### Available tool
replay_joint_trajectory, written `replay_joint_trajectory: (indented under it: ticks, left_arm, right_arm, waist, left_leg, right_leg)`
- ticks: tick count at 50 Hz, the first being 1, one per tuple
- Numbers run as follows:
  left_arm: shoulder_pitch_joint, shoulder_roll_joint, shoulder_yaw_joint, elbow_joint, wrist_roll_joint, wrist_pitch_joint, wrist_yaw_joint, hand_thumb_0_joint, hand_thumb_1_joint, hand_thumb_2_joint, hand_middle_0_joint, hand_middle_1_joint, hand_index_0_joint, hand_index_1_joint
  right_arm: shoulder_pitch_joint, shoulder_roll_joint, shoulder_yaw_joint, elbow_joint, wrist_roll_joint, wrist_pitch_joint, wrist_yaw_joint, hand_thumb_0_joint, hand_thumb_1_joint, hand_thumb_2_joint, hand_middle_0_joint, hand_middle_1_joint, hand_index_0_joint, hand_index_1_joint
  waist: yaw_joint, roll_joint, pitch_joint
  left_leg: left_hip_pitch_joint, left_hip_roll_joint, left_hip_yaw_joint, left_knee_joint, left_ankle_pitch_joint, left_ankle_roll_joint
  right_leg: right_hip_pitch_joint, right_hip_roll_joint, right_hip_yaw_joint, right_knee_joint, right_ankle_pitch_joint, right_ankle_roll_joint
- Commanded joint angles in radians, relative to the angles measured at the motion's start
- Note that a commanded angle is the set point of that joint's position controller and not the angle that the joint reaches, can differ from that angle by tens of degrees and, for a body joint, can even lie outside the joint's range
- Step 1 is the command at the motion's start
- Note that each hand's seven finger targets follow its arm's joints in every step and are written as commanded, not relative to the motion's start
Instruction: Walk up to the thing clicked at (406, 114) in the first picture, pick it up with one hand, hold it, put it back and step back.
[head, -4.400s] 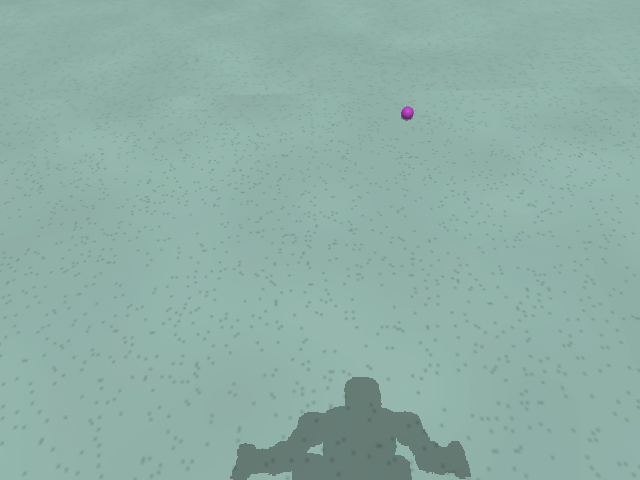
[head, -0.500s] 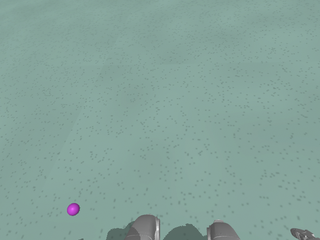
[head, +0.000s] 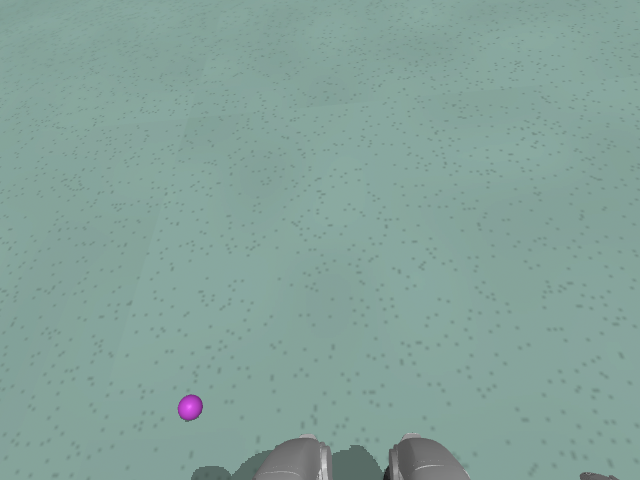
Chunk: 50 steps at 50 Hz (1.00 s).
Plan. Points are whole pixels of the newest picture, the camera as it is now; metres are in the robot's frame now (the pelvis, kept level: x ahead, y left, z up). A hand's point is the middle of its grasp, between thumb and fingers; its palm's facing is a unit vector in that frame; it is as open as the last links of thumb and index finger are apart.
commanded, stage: walk up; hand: left
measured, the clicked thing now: (190, 407) +0.38 +0.47 -0.69
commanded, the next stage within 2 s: none
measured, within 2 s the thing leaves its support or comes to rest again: neither
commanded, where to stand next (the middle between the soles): -0.03 +0.35 m, yaw -11 degrees
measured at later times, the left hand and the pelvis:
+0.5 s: hand out of the picture -0.02 +0.57 -0.11, palm faces -0.07 -0.80 -0.60, open 7.4 cm; pelvis -0.11 +0.24 +0.00, yaw -4 degrees
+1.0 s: hand out of the picture -0.04 +0.73 -0.12, palm faces -0.12 -0.86 -0.50, open 7.4 cm; pelvis -0.17 +0.43 +0.00, yaw -8 degrees
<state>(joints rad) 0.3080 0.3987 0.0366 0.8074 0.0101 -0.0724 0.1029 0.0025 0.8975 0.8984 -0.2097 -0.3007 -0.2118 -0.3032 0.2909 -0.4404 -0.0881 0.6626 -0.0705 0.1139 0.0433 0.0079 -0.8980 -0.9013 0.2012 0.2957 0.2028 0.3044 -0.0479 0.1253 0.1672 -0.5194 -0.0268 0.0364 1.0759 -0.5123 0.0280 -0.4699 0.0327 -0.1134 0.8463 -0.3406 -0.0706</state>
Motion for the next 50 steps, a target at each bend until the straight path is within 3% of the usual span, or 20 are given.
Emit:
replay_joint_trajectory:
  ticks: [1,6,11,14,15,16,17,19,27,28,29,31,36,40,42,43,44,45,46,50]
  left_arm:
    - [0.065,0.354,0.115,-0.082,0.001,-0.013,0.048,0.000,0.900,0.900,-0.200,-0.300,-0.200,-0.300]
    - [0.002,0.373,0.132,-0.089,0.026,-0.005,0.024,0.000,0.900,0.900,-0.200,-0.300,-0.200,-0.300]
    - [0.050,0.439,0.159,-0.059,0.047,0.004,0.018,0.000,0.900,0.900,-0.200,-0.300,-0.200,-0.300]
    - [-0.032,0.405,0.144,-0.061,0.040,0.024,0.019,0.000,0.900,0.900,-0.200,-0.300,-0.200,-0.300]
    - [-0.039,0.320,0.121,-0.048,0.037,0.032,0.025,0.000,0.900,0.900,-0.200,-0.300,-0.200,-0.300]
    - [-0.085,0.235,0.094,-0.073,0.018,0.032,0.041,0.000,0.900,0.900,-0.200,-0.300,-0.200,-0.300]
    - [-0.185,0.305,0.103,-0.079,0.023,0.023,0.061,0.000,0.900,0.900,-0.200,-0.300,-0.200,-0.300]
    - [-0.075,0.299,0.109,0.011,-0.011,0.021,0.039,0.000,0.900,0.900,-0.200,-0.300,-0.200,-0.300]
    - [0.176,0.229,0.097,0.064,-0.029,0.001,0.023,0.000,0.900,0.900,-0.200,-0.300,-0.200,-0.300]
    - [0.240,0.260,0.107,0.075,-0.017,-0.005,0.035,0.000,0.900,0.900,-0.200,-0.300,-0.200,-0.300]
    - [0.211,0.347,0.129,0.042,0.005,-0.012,0.042,0.000,0.900,0.900,-0.200,-0.300,-0.200,-0.300]
    - [0.112,0.431,0.148,-0.019,0.013,-0.008,0.058,0.000,0.900,0.900,-0.200,-0.300,-0.200,-0.300]
    - [-0.067,0.335,0.124,-0.049,0.022,-0.013,0.036,0.000,0.900,0.900,-0.200,-0.300,-0.200,-0.300]
    - [-0.154,0.338,0.124,-0.054,0.068,0.013,-0.011,0.000,0.900,0.900,-0.200,-0.300,-0.200,-0.300]
    - [-0.116,0.302,0.120,-0.024,0.062,0.042,-0.034,0.000,0.900,0.900,-0.200,-0.300,-0.200,-0.300]
    - [-0.084,0.215,0.100,-0.011,0.053,0.056,-0.038,0.000,0.900,0.900,-0.200,-0.300,-0.200,-0.300]
    - [-0.065,0.126,0.070,-0.032,0.045,0.057,-0.046,0.000,0.900,0.900,-0.200,-0.300,-0.200,-0.300]
    - [-0.168,0.188,0.074,-0.063,0.029,0.048,-0.042,0.000,0.900,0.900,-0.200,-0.300,-0.200,-0.300]
    - [-0.306,0.263,0.074,-0.065,0.039,0.025,-0.053,0.000,0.900,0.900,-0.200,-0.300,-0.200,-0.300]
    - [-0.060,0.276,0.115,0.103,0.009,0.041,-0.113,0.000,0.900,0.900,-0.200,-0.300,-0.200,-0.300]
  right_arm:
    - [-0.043,-0.246,-0.099,-0.116,-0.004,-0.018,-0.012,0.000,-0.900,-0.900,0.200,0.300,0.200,0.300]
    - [0.023,-0.213,-0.100,-0.077,-0.002,-0.004,0.024,0.000,-0.900,-0.900,0.200,0.300,0.200,0.300]
    - [-0.032,-0.197,-0.099,-0.079,0.004,0.000,0.036,0.000,-0.900,-0.900,0.200,0.300,0.200,0.300]
    - [0.171,-0.219,-0.122,-0.003,0.003,-0.009,0.035,0.000,-0.900,-0.900,0.200,0.300,0.200,0.300]
    - [0.255,-0.247,-0.130,0.020,-0.013,-0.020,0.029,0.000,-0.900,-0.900,0.200,0.300,0.200,0.300]
    - [0.166,-0.373,-0.140,-0.026,-0.015,-0.028,0.017,0.000,-0.900,-0.900,0.200,0.300,0.200,0.300]
    - [0.000,-0.426,-0.138,-0.042,0.005,-0.035,0.005,0.000,-0.900,-0.900,0.200,0.300,0.200,0.300]
    - [-0.101,-0.296,-0.108,-0.072,-0.008,-0.046,-0.011,0.000,-0.900,-0.900,0.200,0.300,0.200,0.300]
    - [-0.102,-0.198,-0.071,-0.092,-0.017,-0.025,0.003,0.000,-0.900,-0.900,0.200,0.300,0.200,0.300]
    - [-0.080,-0.157,-0.058,-0.092,-0.007,-0.021,0.003,0.000,-0.900,-0.900,0.200,0.300,0.200,0.300]
    - [0.002,-0.107,-0.046,-0.085,0.009,-0.021,0.004,0.000,-0.900,-0.900,0.200,0.300,0.200,0.300]
    - [-0.009,-0.186,-0.075,-0.109,-0.012,-0.010,-0.025,0.000,-0.900,-0.900,0.200,0.300,0.200,0.300]
    - [0.062,-0.210,-0.105,-0.024,0.025,-0.013,0.005,0.000,-0.900,-0.900,0.200,0.300,0.200,0.300]
    - [0.131,-0.180,-0.088,0.070,0.064,-0.032,0.013,0.000,-0.900,-0.900,0.200,0.300,0.200,0.300]
    - [0.244,-0.173,-0.088,0.155,0.059,-0.065,-0.015,0.000,-0.900,-0.900,0.200,0.300,0.200,0.300]
    - [0.284,-0.194,-0.089,0.182,0.035,-0.089,-0.036,0.000,-0.900,-0.900,0.200,0.300,0.200,0.300]
    - [0.312,-0.281,-0.101,0.165,0.017,-0.112,-0.049,0.000,-0.900,-0.900,0.200,0.300,0.200,0.300]
    - [0.173,-0.411,-0.113,0.129,0.043,-0.124,-0.050,0.000,-0.900,-0.900,0.200,0.300,0.200,0.300]
    - [0.042,-0.422,-0.106,0.126,0.051,-0.149,-0.058,0.000,-0.900,-0.900,0.200,0.300,0.200,0.300]
    - [0.006,-0.312,-0.061,0.187,0.046,-0.201,-0.069,0.000,-0.900,-0.900,0.200,0.300,0.200,0.300]
  waist:
    - [0.043,-0.029,-0.164]
    - [0.015,-0.240,-0.138]
    - [0.070,-0.339,-0.154]
    - [-0.043,-0.247,-0.224]
    - [-0.103,-0.022,-0.190]
    - [-0.097,0.263,-0.102]
    - [-0.079,0.218,0.012]
    - [-0.013,-0.004,0.042]
    - [0.080,0.082,-0.147]
    - [0.111,-0.017,-0.192]
    - [0.095,-0.210,-0.209]
    - [0.073,-0.180,-0.269]
    - [0.005,-0.234,-0.133]
    - [-0.007,-0.440,-0.154]
    - [-0.045,-0.264,-0.168]
    - [-0.060,-0.058,-0.120]
    - [-0.075,0.110,-0.065]
    - [-0.046,0.068,0.042]
    - [-0.045,-0.066,0.163]
    - [0.051,-0.007,0.071]
  left_leg:
    - [-0.214,0.107,-0.261,0.392,0.006,-0.030]
    - [-0.085,0.092,-0.121,0.303,0.122,-0.036]
    - [0.009,0.090,-0.019,-0.009,-0.068,-0.011]
    - [0.303,0.044,0.010,-0.294,-0.035,0.021]
    - [0.314,0.079,-0.113,-0.464,-0.114,0.047]
    - [0.128,0.346,-0.572,-0.703,-0.221,0.141]
    - [-0.090,0.418,-0.734,-0.839,-0.304,0.241]
    - [-0.095,0.286,-0.490,-0.707,-0.184,0.134]
    - [0.098,0.218,-0.223,-0.396,0.482,0.148]
    - [0.066,0.170,-0.167,-0.245,0.496,0.099]
    - [-0.164,0.066,-0.132,-0.051,0.192,0.016]
    - [-0.277,0.072,-0.250,0.245,-0.130,-0.008]
    - [-0.027,0.034,-0.210,0.367,0.117,-0.038]
    - [0.234,0.042,0.045,-0.105,-0.033,-0.049]
    - [0.362,0.003,0.093,-0.430,0.008,-0.059]
    - [0.372,-0.008,0.010,-0.517,-0.054,-0.052]
    - [0.373,0.215,-0.441,-0.632,-0.435,0.031]
    - [0.244,0.511,-0.950,-0.924,-0.686,0.211]
    - [0.151,0.547,-1.071,-1.008,-0.727,0.271]
    - [0.170,0.317,-0.479,-0.800,-0.271,0.122]
  right_leg:
    - [0.161,-0.471,0.654,-0.419,0.046,-0.247]
    - [-0.037,-0.282,0.370,-0.380,-0.203,-0.133]
    - [-0.056,-0.271,0.394,-0.362,-0.264,-0.124]
    - [-0.220,-0.214,0.289,-0.211,-0.261,-0.032]
    - [-0.334,-0.073,0.183,0.101,-0.275,-0.002]
    - [-0.482,0.081,0.081,0.386,-0.311,0.045]
    - [-0.411,0.017,0.192,0.478,-0.266,0.022]
    - [-0.349,0.007,0.236,0.518,-0.135,0.021]
    - [0.162,-0.065,0.087,-0.172,0.008,0.019]
    - [0.313,-0.098,0.156,-0.366,0.091,0.017]
    - [0.506,-0.256,0.479,-0.381,0.169,-0.033]
    - [0.408,-0.602,0.827,-0.377,0.370,-0.276]
    - [-0.040,-0.315,0.376,-0.369,-0.165,-0.149]
    - [-0.149,-0.183,0.237,-0.389,-0.515,-0.066]
    - [-0.150,-0.127,0.200,-0.112,-0.516,-0.054]
    - [-0.225,-0.067,0.159,0.161,-0.461,-0.025]
    - [-0.490,0.033,0.197,0.432,-0.377,0.007]
    - [-0.627,-0.014,0.291,0.429,-0.203,0.032]
    - [-0.621,-0.071,0.350,0.437,-0.125,0.039]
    - [-0.337,-0.088,0.272,0.364,0.073,0.062]
